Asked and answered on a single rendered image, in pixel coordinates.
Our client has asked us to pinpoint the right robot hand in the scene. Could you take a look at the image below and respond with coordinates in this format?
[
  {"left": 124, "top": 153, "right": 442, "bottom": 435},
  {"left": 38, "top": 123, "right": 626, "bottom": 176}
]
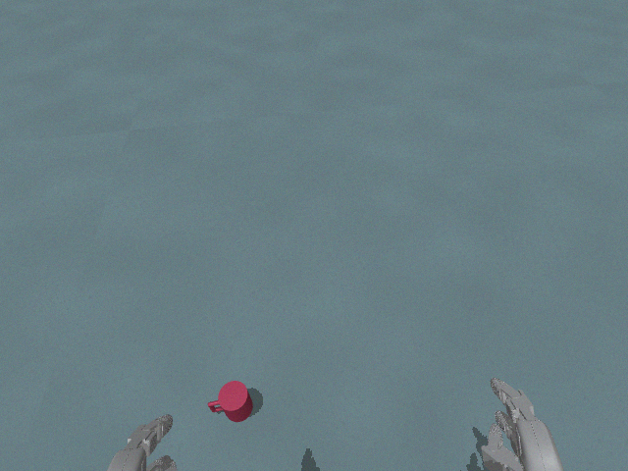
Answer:
[{"left": 482, "top": 378, "right": 564, "bottom": 471}]

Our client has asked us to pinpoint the mug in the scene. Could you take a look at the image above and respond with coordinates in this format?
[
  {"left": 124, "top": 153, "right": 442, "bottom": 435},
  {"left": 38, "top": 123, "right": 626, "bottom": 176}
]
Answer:
[{"left": 208, "top": 381, "right": 253, "bottom": 422}]

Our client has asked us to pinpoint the left robot hand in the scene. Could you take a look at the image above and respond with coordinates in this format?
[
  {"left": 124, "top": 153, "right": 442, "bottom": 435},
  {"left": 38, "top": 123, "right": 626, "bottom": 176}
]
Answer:
[{"left": 107, "top": 415, "right": 178, "bottom": 471}]

